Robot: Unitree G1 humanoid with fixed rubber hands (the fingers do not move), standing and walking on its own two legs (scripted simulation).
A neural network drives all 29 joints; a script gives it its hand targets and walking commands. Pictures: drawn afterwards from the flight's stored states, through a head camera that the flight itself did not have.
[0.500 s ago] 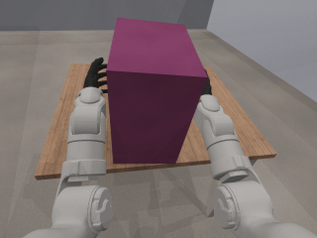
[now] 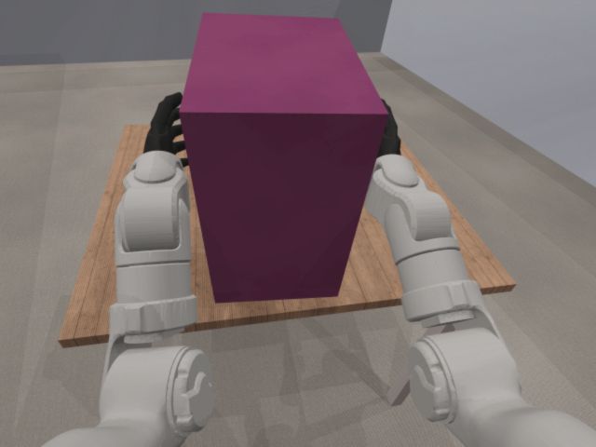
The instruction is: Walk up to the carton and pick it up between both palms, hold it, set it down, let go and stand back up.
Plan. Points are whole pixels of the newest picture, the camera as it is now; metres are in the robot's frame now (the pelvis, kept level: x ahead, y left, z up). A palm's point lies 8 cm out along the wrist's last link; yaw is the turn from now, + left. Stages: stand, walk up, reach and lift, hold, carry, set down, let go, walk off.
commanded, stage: reach and lift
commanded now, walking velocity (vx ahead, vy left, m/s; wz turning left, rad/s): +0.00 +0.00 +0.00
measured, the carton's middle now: (275, 164) +0.41 +0.00 +0.21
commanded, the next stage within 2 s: hold in 0.84 s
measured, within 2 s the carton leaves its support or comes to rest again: neither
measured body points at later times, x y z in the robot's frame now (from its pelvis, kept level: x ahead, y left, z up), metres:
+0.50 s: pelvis +0.00 -0.01 +0.00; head -0.05 +0.03 +0.45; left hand +0.39 +0.13 +0.25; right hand +0.38 -0.13 +0.27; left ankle +0.05 +0.11 -0.75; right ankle -0.01 -0.09 -0.75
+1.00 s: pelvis -0.01 -0.01 +0.00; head -0.06 +0.02 +0.44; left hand +0.37 +0.14 +0.27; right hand +0.38 -0.13 +0.29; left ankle +0.05 +0.11 -0.75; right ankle -0.01 -0.09 -0.75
